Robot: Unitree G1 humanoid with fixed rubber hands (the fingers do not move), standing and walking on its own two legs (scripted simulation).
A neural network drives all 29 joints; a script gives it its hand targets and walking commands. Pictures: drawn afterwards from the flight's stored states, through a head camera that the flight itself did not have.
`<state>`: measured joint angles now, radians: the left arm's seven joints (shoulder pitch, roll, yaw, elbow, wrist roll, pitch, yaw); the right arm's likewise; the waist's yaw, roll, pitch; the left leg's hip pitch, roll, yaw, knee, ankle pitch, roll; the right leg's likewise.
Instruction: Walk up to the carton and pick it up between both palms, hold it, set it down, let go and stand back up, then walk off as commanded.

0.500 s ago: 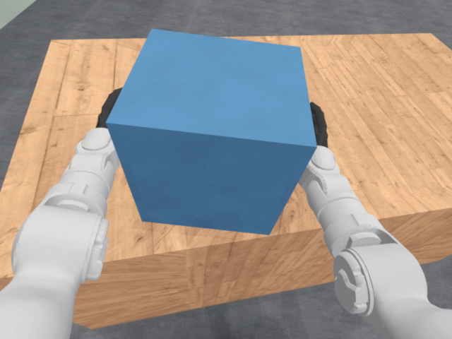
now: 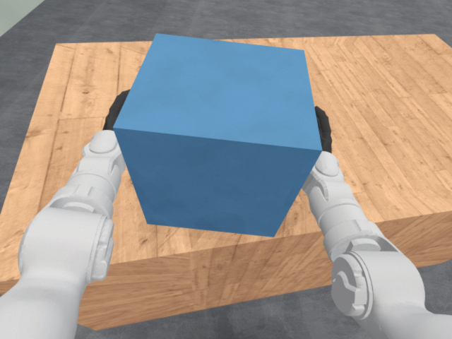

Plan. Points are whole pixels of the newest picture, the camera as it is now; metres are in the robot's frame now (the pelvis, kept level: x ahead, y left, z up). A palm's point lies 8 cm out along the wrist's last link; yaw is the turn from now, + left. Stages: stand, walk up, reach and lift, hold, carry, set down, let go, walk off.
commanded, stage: reach and lift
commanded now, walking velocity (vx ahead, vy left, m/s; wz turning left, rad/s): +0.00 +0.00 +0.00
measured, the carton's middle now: (219, 143) +0.47 -0.07 +0.06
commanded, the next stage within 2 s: none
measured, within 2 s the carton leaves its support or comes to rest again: leaves its support in 0.90 s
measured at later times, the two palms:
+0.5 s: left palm (115, 134) +0.49 +0.12 +0.10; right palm (317, 154) +0.39 -0.23 +0.09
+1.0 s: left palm (112, 136) +0.48 +0.12 +0.11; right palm (319, 157) +0.38 -0.22 +0.10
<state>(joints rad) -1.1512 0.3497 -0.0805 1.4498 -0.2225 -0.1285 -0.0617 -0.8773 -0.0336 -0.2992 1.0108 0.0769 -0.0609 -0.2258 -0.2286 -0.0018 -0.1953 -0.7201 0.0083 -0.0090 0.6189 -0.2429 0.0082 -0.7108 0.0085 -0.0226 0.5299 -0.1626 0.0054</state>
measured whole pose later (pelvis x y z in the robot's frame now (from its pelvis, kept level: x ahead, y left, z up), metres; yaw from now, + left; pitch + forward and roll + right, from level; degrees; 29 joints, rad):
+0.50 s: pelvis +0.03 +0.00 +0.02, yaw +1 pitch +12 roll -1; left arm -1.01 0.28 0.23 1.45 0.08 -0.26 -0.10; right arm -0.74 0.10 -0.58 0.87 -0.27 -0.16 -0.10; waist -0.21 0.02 -0.10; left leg -0.44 -0.01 -0.01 0.46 -0.23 0.01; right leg -0.44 -0.01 -0.03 0.39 -0.16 0.01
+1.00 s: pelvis +0.02 +0.00 +0.02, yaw +1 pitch +12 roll -1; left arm -0.95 0.26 0.16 1.36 0.09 -0.29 -0.09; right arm -0.66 0.10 -0.54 0.90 -0.24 -0.31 -0.13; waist -0.18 -0.02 -0.12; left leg -0.42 0.01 -0.01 0.41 -0.19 0.00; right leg -0.41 0.01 -0.04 0.32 -0.11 0.00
